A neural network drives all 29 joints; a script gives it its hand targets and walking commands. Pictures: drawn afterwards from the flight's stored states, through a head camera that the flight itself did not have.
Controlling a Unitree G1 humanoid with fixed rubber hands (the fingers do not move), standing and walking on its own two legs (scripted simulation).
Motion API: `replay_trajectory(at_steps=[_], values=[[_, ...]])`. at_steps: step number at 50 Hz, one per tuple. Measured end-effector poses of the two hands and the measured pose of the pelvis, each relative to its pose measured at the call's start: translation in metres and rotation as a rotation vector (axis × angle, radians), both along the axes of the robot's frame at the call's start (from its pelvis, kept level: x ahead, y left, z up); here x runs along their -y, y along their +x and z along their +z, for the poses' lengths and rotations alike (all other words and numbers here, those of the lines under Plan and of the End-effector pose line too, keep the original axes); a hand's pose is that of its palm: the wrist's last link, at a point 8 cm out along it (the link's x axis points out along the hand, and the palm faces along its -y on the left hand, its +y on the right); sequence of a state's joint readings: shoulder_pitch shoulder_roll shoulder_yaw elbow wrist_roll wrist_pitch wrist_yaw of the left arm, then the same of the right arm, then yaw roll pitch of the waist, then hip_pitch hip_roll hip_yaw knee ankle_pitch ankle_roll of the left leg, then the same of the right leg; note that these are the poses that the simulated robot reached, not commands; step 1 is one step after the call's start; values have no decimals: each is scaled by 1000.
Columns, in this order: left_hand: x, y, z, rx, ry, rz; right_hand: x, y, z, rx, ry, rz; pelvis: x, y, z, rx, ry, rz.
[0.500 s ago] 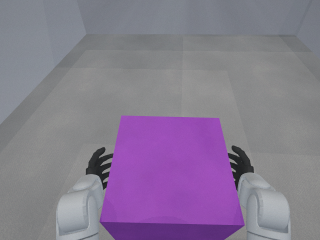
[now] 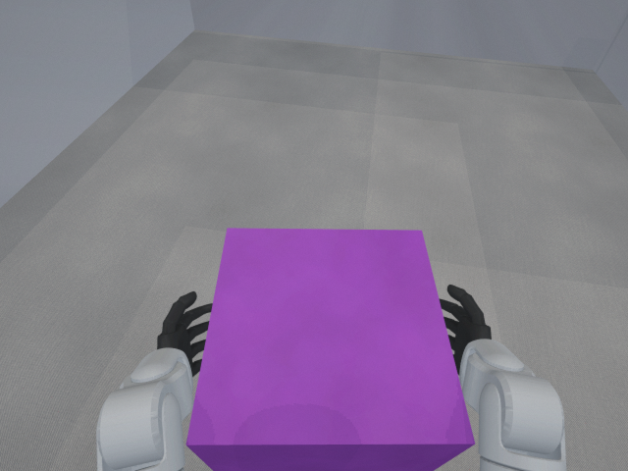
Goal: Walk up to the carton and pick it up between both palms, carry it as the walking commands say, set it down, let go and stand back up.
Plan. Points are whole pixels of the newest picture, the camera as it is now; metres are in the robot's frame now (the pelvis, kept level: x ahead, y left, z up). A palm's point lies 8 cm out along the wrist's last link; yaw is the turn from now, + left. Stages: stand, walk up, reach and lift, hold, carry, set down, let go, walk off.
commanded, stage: carry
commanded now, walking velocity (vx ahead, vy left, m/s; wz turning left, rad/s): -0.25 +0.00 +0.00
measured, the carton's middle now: (323, 361) +0.27 +0.01 +0.01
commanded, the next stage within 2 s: none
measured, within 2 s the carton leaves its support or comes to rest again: neither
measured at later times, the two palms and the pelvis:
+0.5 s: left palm out of the picture +0.08 +0.15 +0.08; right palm out of the picture +0.07 -0.18 +0.08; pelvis -0.19 +0.00 -0.01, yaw +0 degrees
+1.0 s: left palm out of the picture -0.12 +0.14 +0.08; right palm out of the picture -0.14 -0.19 +0.06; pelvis -0.37 -0.01 +0.00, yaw -2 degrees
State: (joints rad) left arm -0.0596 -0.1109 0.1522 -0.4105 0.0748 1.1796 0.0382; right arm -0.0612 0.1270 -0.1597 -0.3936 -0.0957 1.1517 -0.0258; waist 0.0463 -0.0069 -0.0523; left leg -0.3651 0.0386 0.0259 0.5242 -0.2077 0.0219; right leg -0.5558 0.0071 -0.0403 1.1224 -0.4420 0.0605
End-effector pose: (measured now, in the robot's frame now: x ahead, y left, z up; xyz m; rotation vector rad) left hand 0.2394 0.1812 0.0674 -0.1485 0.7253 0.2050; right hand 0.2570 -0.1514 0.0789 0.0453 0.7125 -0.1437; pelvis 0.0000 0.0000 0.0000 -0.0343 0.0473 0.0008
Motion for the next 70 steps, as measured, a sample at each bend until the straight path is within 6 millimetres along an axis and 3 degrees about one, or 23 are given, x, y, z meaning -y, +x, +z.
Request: replay_trajectory(at_steps=[4,8,12,17,21,25,30,34,41,48,53,57,61,66,70], values=[[7,-19,12,40,27,-27,8,-26,7,39,10,-14,4,-29,0,-16,-4,-14],[28,-41,16,54,55,-61,28,-61,0,53,35,-48,13,-61,-6,-24,12,-27],[50,-75,9,9,64,-95,50,-107,-12,8,66,-96,19,-91,-3,0,37,-30],[57,-111,14,1,93,-129,57,-150,-13,2,92,-126,17,-128,1,15,73,-39],[51,-134,18,33,88,-122,51,-170,-6,34,74,-110,11,-156,-2,0,79,-31],[32,-164,11,44,63,-93,32,-189,-3,45,47,-81,1,-186,-7,-18,70,-11],[-2,-216,-7,1,13,-33,-2,-226,-9,1,16,-36,-11,-224,-7,-7,44,2],[-14,-255,-6,-18,-6,2,-14,-255,-5,-18,-4,0,-14,-253,-1,2,7,6],[-3,-292,13,46,33,-32,-3,-301,7,45,13,-18,-8,-305,-1,-23,-5,-16],[36,-343,8,8,60,-90,36,-374,-13,7,64,-94,6,-360,-4,-5,33,-30],[45,-379,12,-1,91,-130,44,-419,-14,-1,91,-129,4,-397,0,12,70,-39],[39,-403,16,32,85,-124,39,-439,-7,33,73,-114,-1,-426,-3,-2,75,-30],[20,-433,8,44,59,-96,20,-459,-4,45,45,-85,-11,-456,-8,-21,64,-11],[-13,-486,-8,-3,10,-34,-13,-496,-9,-3,15,-39,-23,-494,-7,-8,43,-2],[-24,-524,-6,-17,-7,-1,-24,-524,-5,-17,-3,-5,-25,-522,-1,0,7,1]])
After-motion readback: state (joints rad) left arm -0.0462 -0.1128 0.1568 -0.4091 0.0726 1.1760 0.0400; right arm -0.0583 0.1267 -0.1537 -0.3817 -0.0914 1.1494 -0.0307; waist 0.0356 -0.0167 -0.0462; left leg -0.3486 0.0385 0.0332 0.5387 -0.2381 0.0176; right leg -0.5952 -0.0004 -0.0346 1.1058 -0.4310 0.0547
